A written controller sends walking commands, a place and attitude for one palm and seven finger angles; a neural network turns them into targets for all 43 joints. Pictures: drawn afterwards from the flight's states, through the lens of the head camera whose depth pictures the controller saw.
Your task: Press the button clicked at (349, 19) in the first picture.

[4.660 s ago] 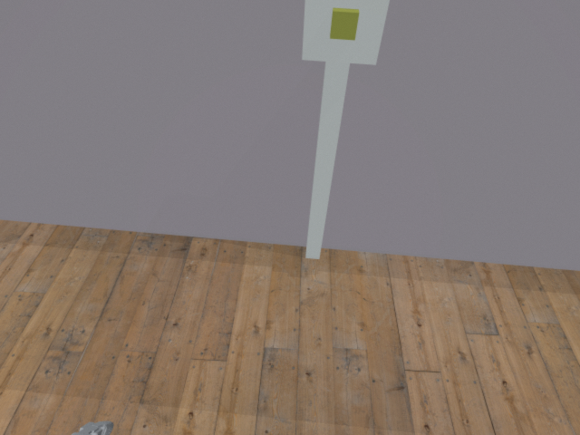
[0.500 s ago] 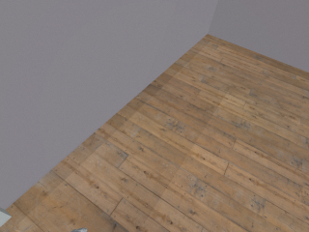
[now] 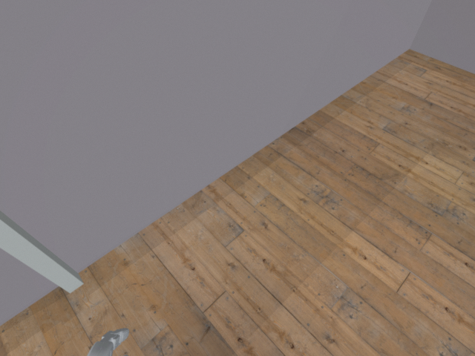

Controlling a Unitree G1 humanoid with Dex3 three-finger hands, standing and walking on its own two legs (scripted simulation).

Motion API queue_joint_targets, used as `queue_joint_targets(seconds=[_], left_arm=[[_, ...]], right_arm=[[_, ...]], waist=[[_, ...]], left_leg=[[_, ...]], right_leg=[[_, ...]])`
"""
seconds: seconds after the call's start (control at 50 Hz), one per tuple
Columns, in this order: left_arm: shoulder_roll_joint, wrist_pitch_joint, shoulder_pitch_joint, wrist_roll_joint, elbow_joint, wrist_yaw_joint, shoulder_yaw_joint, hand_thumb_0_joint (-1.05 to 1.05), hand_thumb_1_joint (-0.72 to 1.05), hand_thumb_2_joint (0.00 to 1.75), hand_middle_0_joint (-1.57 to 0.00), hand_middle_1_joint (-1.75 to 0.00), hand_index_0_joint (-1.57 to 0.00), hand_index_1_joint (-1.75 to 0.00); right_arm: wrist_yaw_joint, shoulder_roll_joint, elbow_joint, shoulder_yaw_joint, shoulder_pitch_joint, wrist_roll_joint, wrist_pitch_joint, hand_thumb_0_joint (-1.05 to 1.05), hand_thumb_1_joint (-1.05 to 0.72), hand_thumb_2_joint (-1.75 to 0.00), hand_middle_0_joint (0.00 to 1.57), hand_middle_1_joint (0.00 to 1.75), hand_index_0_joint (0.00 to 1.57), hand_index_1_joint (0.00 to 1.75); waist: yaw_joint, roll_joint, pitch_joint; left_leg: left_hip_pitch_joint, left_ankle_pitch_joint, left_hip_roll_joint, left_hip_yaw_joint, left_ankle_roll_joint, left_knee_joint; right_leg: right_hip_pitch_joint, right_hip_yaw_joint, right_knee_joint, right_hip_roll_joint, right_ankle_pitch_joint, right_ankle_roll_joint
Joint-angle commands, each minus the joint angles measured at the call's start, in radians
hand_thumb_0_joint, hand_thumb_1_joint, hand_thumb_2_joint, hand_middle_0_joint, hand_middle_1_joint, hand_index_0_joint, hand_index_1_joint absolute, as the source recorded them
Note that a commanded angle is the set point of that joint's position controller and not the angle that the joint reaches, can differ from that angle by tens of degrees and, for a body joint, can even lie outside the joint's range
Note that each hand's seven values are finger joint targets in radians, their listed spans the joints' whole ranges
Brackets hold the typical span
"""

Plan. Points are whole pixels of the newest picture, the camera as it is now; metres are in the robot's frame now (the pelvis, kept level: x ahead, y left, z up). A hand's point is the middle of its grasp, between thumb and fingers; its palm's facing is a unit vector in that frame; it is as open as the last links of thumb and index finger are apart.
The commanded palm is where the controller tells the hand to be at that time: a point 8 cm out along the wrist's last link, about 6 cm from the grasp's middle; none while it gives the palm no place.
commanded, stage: turn to face it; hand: left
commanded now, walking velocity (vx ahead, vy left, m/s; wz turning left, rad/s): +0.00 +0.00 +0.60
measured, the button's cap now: out of the picture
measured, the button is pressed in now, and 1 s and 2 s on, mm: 0 0 0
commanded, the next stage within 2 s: take the last steps up to it in 1.10 s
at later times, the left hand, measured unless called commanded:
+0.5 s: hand out of the picture -0.08 +0.24 -0.18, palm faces +0.38 -0.89 -0.26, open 7.4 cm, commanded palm none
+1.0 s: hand out of the picture -0.01 +0.23 -0.14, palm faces +0.54 -0.80 -0.28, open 7.4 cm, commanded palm none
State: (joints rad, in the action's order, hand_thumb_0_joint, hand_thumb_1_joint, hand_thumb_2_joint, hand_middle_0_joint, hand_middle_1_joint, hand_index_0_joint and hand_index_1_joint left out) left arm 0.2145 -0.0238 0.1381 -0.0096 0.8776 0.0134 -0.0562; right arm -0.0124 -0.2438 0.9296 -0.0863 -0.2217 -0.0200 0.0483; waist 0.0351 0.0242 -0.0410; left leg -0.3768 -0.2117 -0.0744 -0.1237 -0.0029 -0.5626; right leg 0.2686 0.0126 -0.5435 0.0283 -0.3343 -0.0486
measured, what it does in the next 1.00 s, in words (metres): steps on the spot, turning left: left foot, then right foot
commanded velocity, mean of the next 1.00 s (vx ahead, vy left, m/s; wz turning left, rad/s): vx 0.00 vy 0.00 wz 0.52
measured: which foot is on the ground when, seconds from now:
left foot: down 0.00-0.00, up 0.02-0.42, down 0.44-0.96, up 0.98-1.00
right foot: down 0.00-0.44, up 0.46-0.94, down 0.96-1.00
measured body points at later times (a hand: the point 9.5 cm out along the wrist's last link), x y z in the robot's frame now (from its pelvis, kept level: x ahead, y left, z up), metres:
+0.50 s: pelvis -0.02 +0.02 -0.01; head +0.01 +0.07 +0.44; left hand -0.10 +0.29 -0.16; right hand +0.18 -0.18 -0.13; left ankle -0.05 +0.11 -0.73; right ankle -0.01 -0.12 -0.70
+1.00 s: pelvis -0.01 -0.01 +0.00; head +0.02 -0.01 +0.45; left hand -0.04 +0.27 -0.11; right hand +0.17 -0.19 -0.16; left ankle -0.06 +0.11 -0.72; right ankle +0.04 -0.10 -0.73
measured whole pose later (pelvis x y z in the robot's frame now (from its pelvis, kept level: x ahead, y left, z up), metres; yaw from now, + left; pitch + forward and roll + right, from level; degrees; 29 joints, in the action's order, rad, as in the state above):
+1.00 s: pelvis -0.01 -0.01 +0.00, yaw +34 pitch +0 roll +1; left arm 0.19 -0.01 0.14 -0.02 0.85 0.02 -0.03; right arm -0.01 -0.23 0.93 -0.07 -0.23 -0.02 0.05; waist 0.04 0.05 -0.06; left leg -0.36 -0.36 -0.08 -0.11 0.01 -0.68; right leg 0.26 0.04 -0.57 0.02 -0.30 0.00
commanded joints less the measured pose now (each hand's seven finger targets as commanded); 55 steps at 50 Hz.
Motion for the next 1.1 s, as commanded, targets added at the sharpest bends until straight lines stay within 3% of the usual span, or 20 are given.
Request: queue_joint_targets(seconds=[0.0, 0.06, 0.08, 0.2, 0.32, 0.38, 0.4, 0.42, 0.44, 0.48, 0.52, 0.56, 0.76, 0.84, 0.9, 0.92, 0.94, 0.96, 1.02, 1.08], left_arm=[[0.236, 0.024, 0.083, -0.008, -0.075, 0.026, -0.051, 0.00, 0.90, 0.90, -0.20, -0.30, -0.20, -0.30], [0.150, 0.030, -0.028, -0.011, -0.094, 0.020, -0.025, 0.00, 0.90, 0.90, -0.20, -0.30, -0.20, -0.30], [0.144, 0.034, -0.016, -0.012, -0.092, 0.019, -0.020, 0.00, 0.90, 0.90, -0.20, -0.30, -0.20, -0.30], [0.177, 0.031, 0.104, -0.016, -0.056, 0.020, -0.027, 0.00, 0.90, 0.90, -0.20, -0.30, -0.20, -0.30], [0.221, 0.020, 0.148, -0.023, -0.025, 0.014, -0.043, 0.00, 0.90, 0.90, -0.20, -0.30, -0.20, -0.30], [0.229, 0.013, 0.135, -0.014, -0.020, 0.010, -0.054, 0.00, 0.90, 0.90, -0.20, -0.30, -0.20, -0.30], [0.211, 0.009, 0.135, -0.005, -0.028, 0.006, -0.052, 0.00, 0.90, 0.90, -0.20, -0.30, -0.20, -0.30], [0.141, 0.008, 0.123, 0.001, -0.072, -0.004, -0.039, 0.00, 0.90, 0.90, -0.20, -0.30, -0.20, -0.30], [0.127, -0.001, 0.049, -0.010, -0.104, 0.001, -0.023, 0.00, 0.90, 0.90, -0.20, -0.30, -0.20, -0.30], [0.134, -0.008, -0.003, -0.005, -0.084, 0.009, -0.034, 0.00, 0.90, 0.90, -0.20, -0.30, -0.20, -0.30], [0.140, -0.006, 0.039, -0.007, -0.046, -0.005, -0.040, 0.00, 0.90, 0.90, -0.20, -0.30, -0.20, -0.30], [0.138, -0.010, 0.073, -0.008, -0.031, -0.007, -0.041, 0.00, 0.90, 0.90, -0.20, -0.30, -0.20, -0.30], [0.114, -0.007, -0.020, -0.004, -0.082, 0.006, -0.030, 0.00, 0.90, 0.90, -0.20, -0.30, -0.20, -0.30], [0.096, 0.000, 0.004, 0.002, -0.085, 0.010, -0.022, 0.00, 0.90, 0.90, -0.20, -0.30, -0.20, -0.30], [0.104, 0.016, 0.101, 0.005, -0.064, 0.016, -0.024, 0.00, 0.90, 0.90, -0.20, -0.30, -0.20, -0.30], [0.153, 0.028, 0.128, -0.002, -0.059, 0.021, -0.030, 0.00, 0.90, 0.90, -0.20, -0.30, -0.20, -0.30], [0.235, 0.038, 0.140, -0.018, -0.057, 0.028, -0.048, 0.00, 0.90, 0.90, -0.20, -0.30, -0.20, -0.30], [0.249, 0.031, 0.128, -0.010, -0.071, 0.025, -0.040, 0.00, 0.90, 0.90, -0.20, -0.30, -0.20, -0.30], [0.154, 0.028, 0.004, -0.006, -0.081, 0.023, -0.025, 0.00, 0.90, 0.90, -0.20, -0.30, -0.20, -0.30], [0.130, 0.040, 0.054, -0.008, -0.056, 0.020, -0.014, 0.00, 0.90, 0.90, -0.20, -0.30, -0.20, -0.30]], right_arm=[[0.003, -0.119, -0.119, -0.038, 0.045, -0.012, -0.010, 0.00, -0.90, -0.90, 0.20, 0.30, 0.20, 0.30], [-0.016, -0.101, -0.071, -0.036, 0.025, -0.009, 0.010, 0.00, -0.90, -0.90, 0.20, 0.30, 0.20, 0.30], [-0.020, -0.091, -0.065, -0.031, 0.012, -0.007, 0.012, 0.00, -0.90, -0.90, 0.20, 0.30, 0.20, 0.30], [-0.022, -0.088, -0.081, -0.019, 0.104, -0.003, 0.017, 0.00, -0.90, -0.90, 0.20, 0.30, 0.20, 0.30], [-0.023, -0.070, -0.103, 0.004, 0.157, 0.009, -0.001, 0.00, -0.90, -0.90, 0.20, 0.30, 0.20, 0.30], [-0.017, -0.095, -0.091, 0.000, 0.071, 0.005, -0.017, 0.00, -0.90, -0.90, 0.20, 0.30, 0.20, 0.30], [-0.017, -0.155, -0.074, -0.016, 0.000, 0.002, -0.028, 0.00, -0.90, -0.90, 0.20, 0.30, 0.20, 0.30], [-0.012, -0.277, -0.075, -0.048, -0.058, -0.002, -0.035, 0.00, -0.90, -0.90, 0.20, 0.30, 0.20, 0.30], [-0.002, -0.310, -0.045, -0.054, -0.135, 0.008, -0.030, 0.00, -0.90, -0.90, 0.20, 0.30, 0.20, 0.30], [0.022, -0.246, -0.045, -0.038, -0.075, 0.004, -0.034, 0.00, -0.90, -0.90, 0.20, 0.30, 0.20, 0.30], [0.022, -0.190, -0.080, -0.017, 0.035, 0.001, -0.040, 0.00, -0.90, -0.90, 0.20, 0.30, 0.20, 0.30], [0.021, -0.184, -0.091, -0.014, 0.057, 0.002, -0.045, 0.00, -0.90, -0.90, 0.20, 0.30, 0.20, 0.30], [0.020, -0.181, -0.072, -0.028, -0.013, -0.006, -0.034, 0.00, -0.90, -0.90, 0.20, 0.30, 0.20, 0.30], [0.019, -0.173, -0.077, -0.028, 0.005, -0.009, -0.026, 0.00, -0.90, -0.90, 0.20, 0.30, 0.20, 0.30], [0.017, -0.156, -0.084, -0.027, 0.026, 0.000, -0.024, 0.00, -0.90, -0.90, 0.20, 0.30, 0.20, 0.30], [0.011, -0.121, -0.082, -0.021, 0.006, 0.010, -0.027, 0.00, -0.90, -0.90, 0.20, 0.30, 0.20, 0.30], [0.008, -0.048, -0.102, -0.009, -0.022, 0.015, -0.031, 0.00, -0.90, -0.90, 0.20, 0.30, 0.20, 0.30], [0.014, -0.088, -0.099, -0.020, -0.019, 0.000, -0.020, 0.00, -0.90, -0.90, 0.20, 0.30, 0.20, 0.30], [0.000, -0.086, -0.045, -0.024, -0.021, -0.003, 0.005, 0.00, -0.90, -0.90, 0.20, 0.30, 0.20, 0.30], [-0.004, -0.069, -0.019, -0.013, -0.028, -0.004, 0.009, 0.00, -0.90, -0.90, 0.20, 0.30, 0.20, 0.30]], waist=[[-0.058, -0.276, 0.073], [0.007, -0.166, -0.041], [0.005, -0.177, -0.027], [-0.054, -0.201, 0.005], [-0.088, -0.267, 0.055], [-0.040, -0.232, 0.107], [0.002, -0.098, 0.162], [0.037, 0.247, 0.190], [0.068, 0.235, 0.189], [0.051, 0.220, 0.137], [-0.008, 0.133, 0.094], [-0.023, 0.107, 0.096], [0.009, 0.115, 0.087], [-0.005, 0.139, 0.091], [-0.053, 0.094, 0.129], [-0.061, -0.011, 0.144], [-0.057, -0.291, 0.146], [-0.060, -0.265, 0.136], [-0.003, -0.156, 0.003], [-0.017, -0.194, -0.003]], left_leg=[[-0.263, -0.338, 0.052, 0.022, 0.038, -0.495], [-0.227, -0.164, 0.100, 0.078, 0.061, -0.675], [-0.224, -0.139, 0.098, 0.097, 0.070, -0.677], [-0.215, -0.183, 0.121, 0.153, 0.095, -0.515], [-0.064, -0.244, 0.108, 0.232, 0.066, -0.211], [0.104, -0.078, 0.099, 0.258, 0.042, 0.050], [0.306, 0.102, 0.154, 0.180, 0.012, 0.167], [0.506, 0.480, 0.434, -0.179, -0.107, 0.181], [0.480, 0.713, 0.526, -0.235, -0.198, 0.173], [0.369, 0.615, 0.431, -0.162, -0.188, 0.166], [0.275, 0.493, 0.335, -0.070, -0.143, 0.190], [0.252, 0.434, 0.303, -0.053, -0.137, 0.213], [0.268, 0.341, 0.295, -0.209, -0.183, 0.212], [0.187, 0.379, 0.272, -0.246, -0.176, 0.181], [0.101, 0.334, 0.219, -0.222, -0.120, 0.088], [-0.012, 0.190, 0.166, -0.175, -0.064, -0.005], [-0.204, -0.211, 0.009, 0.024, 0.024, -0.213], [-0.189, -0.381, 0.016, 0.029, 0.037, -0.402], [-0.182, -0.219, 0.077, 0.037, 0.045, -0.631], [-0.174, -0.143, 0.088, 0.075, 0.067, -0.635]], right_leg=[[-0.119, -0.355, 0.326, 0.448, 0.065, 0.184], [-0.001, -0.110, 0.266, 0.298, 0.184, 0.145], [-0.028, -0.056, 0.250, 0.276, 0.239, 0.135], [-0.175, 0.011, 0.224, 0.314, 0.347, 0.158], [-0.215, 0.076, 0.129, 0.351, 0.533, 0.159], [-0.181, 0.157, -0.015, 0.332, 0.532, 0.096], [-0.042, 0.186, -0.186, 0.303, 0.426, 0.044], [0.287, 0.207, -0.426, 0.157, -0.144, -0.041], [0.368, 0.100, -0.558, 0.122, -0.340, -0.047], [0.367, 0.007, -0.651, 0.123, -0.227, -0.044], [0.315, 0.006, -0.648, 0.117, -0.093, -0.048], [0.282, 0.005, -0.619, 0.103, -0.046, -0.054], [0.240, -0.014, -0.386, 0.047, -0.094, -0.051], [0.095, -0.002, -0.214, 0.003, -0.101, -0.028], [-0.112, 0.011, 0.084, -0.004, 0.097, -0.016], [-0.255, -0.079, 0.208, 0.090, 0.174, 0.004], [-0.356, -0.342, 0.256, 0.365, 0.308, 0.111], [-0.224, -0.358, 0.256, 0.464, 0.351, 0.197], [-0.055, -0.172, 0.258, 0.307, 0.273, 0.170], [-0.088, -0.061, 0.244, 0.258, 0.360, 0.148]])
